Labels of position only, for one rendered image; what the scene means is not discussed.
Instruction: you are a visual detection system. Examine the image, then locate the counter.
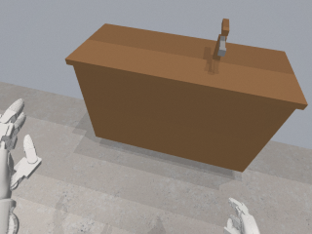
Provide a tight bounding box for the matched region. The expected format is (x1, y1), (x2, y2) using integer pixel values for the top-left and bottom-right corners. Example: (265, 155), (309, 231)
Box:
(65, 19), (308, 173)

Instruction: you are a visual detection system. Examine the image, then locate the robot right hand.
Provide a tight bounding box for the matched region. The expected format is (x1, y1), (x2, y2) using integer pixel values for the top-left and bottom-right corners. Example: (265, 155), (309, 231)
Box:
(223, 198), (260, 234)

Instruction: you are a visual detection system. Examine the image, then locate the tap lever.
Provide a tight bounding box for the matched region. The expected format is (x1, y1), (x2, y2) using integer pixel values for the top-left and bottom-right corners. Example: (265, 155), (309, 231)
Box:
(217, 36), (226, 57)

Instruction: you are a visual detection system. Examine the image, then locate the robot left hand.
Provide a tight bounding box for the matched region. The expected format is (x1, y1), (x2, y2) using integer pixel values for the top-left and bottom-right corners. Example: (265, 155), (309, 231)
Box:
(0, 98), (42, 200)

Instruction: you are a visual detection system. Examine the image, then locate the left robot forearm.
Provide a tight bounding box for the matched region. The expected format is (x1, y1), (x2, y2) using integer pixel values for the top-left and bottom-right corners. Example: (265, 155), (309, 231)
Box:
(0, 198), (20, 234)

